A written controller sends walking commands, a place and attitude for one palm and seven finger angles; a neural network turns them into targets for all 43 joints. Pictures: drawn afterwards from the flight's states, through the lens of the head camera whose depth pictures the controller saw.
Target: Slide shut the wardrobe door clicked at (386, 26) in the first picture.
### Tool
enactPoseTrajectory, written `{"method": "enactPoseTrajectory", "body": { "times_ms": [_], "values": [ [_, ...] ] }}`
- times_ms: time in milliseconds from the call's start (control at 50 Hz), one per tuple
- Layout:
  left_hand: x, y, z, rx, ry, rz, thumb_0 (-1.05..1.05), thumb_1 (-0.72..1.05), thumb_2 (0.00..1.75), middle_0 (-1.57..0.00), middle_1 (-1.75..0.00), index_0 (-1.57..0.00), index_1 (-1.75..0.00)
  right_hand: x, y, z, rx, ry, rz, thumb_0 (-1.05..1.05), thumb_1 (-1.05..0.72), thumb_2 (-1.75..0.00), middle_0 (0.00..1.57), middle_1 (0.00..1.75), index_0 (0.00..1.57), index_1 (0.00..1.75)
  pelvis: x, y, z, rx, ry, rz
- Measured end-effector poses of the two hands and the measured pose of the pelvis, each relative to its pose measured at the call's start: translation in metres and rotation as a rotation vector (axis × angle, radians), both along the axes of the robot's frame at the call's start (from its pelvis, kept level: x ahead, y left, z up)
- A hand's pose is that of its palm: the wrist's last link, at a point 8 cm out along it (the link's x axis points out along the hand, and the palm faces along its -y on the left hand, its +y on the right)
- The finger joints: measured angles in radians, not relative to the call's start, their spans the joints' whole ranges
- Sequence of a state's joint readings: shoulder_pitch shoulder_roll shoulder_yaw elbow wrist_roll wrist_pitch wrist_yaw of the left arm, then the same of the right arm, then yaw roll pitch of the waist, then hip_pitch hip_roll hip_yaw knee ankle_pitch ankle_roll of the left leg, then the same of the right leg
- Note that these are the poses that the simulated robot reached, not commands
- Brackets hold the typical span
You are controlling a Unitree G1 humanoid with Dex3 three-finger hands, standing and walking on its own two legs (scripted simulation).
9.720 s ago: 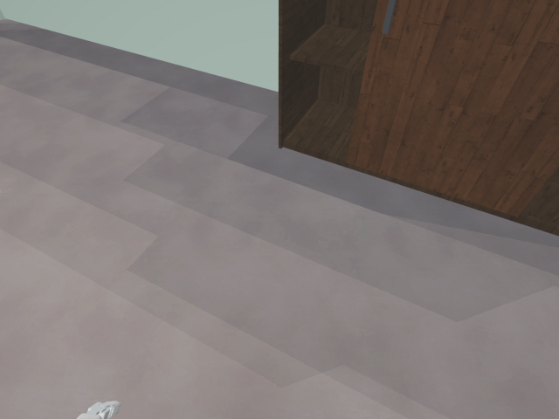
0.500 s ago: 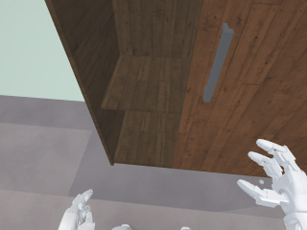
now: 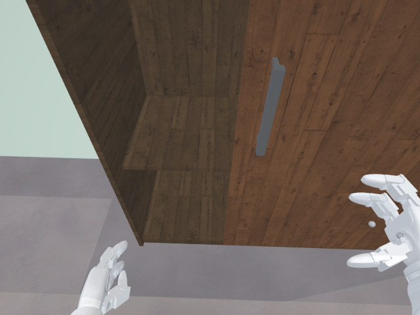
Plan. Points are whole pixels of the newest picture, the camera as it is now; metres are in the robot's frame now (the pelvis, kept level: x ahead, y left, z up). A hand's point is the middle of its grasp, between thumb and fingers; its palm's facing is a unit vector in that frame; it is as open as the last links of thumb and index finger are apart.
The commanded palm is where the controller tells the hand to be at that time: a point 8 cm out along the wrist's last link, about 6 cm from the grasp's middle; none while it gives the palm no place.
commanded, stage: raise the hand with hooked fingers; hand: right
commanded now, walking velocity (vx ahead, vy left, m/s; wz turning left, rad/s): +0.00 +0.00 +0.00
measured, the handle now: (267, 111) +0.53 -0.12 +0.12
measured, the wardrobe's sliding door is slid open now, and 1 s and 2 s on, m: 0.39 0.39 0.39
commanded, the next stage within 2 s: move the hooked fingers beside the handle in 0.74 s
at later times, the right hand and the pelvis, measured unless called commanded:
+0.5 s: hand (375, 198) +0.28 -0.26 +0.13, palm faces +0.06 +1.00 -0.04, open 14.0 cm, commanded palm +0.25 -0.31 +0.14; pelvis +0.00 +0.01 +0.01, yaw +1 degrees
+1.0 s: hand (364, 194) +0.29 -0.24 +0.13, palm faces +0.08 +1.00 -0.03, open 14.0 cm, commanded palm +0.27 -0.29 +0.14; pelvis +0.00 +0.02 +0.01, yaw +0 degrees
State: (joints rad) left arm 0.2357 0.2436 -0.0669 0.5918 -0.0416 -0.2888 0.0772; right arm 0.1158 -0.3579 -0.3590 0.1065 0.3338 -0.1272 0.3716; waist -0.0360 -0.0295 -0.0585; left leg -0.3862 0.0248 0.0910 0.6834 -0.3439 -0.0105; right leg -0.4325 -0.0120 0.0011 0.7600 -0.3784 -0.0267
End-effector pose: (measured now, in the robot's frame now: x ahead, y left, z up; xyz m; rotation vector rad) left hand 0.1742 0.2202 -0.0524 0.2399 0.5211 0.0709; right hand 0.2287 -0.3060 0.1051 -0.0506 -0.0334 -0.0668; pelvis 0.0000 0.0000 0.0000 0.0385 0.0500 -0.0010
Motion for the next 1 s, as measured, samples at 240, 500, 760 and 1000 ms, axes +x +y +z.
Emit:
{"method": "enactPoseTrajectory", "body": {
  "times_ms": [240,500,760,1000],
  "values": [
    [-0.007,0.007,-0.001,0.003,0.045,0.017,0.02,0.90,0.90,-0.20,-0.30,-0.21,-0.30,0.020,-0.018,0.030,-0.004,-0.011,-0.016,-0.01,0.50,-0.30,0.30,1.19,0.30,1.19,0.003,0.004,0.009,-0.006,-0.026,-0.001],
    [-0.023,0.033,-0.001,0.018,0.069,0.079,0.02,0.91,0.90,-0.20,-0.30,-0.21,-0.30,0.030,-0.005,0.028,0.013,0.018,0.004,-0.01,0.50,-0.30,0.30,1.20,0.30,1.20,0.004,0.012,0.012,-0.016,-0.027,0.014],
    [-0.020,0.035,-0.003,-0.002,0.048,0.074,0.02,0.91,0.90,-0.20,-0.30,-0.21,-0.30,0.026,0.002,0.031,0.005,0.007,-0.014,-0.02,0.50,-0.30,0.30,1.20,0.30,1.20,0.002,0.019,0.013,-0.020,-0.034,0.012],
    [-0.016,0.036,-0.005,0.002,0.048,0.064,0.02,0.91,0.90,-0.20,-0.30,-0.21,-0.30,0.036,0.012,0.029,0.019,0.004,-0.011,-0.02,0.50,-0.30,0.30,1.20,0.30,1.20,-0.001,0.022,0.012,-0.021,-0.033,0.000]
  ]
}}
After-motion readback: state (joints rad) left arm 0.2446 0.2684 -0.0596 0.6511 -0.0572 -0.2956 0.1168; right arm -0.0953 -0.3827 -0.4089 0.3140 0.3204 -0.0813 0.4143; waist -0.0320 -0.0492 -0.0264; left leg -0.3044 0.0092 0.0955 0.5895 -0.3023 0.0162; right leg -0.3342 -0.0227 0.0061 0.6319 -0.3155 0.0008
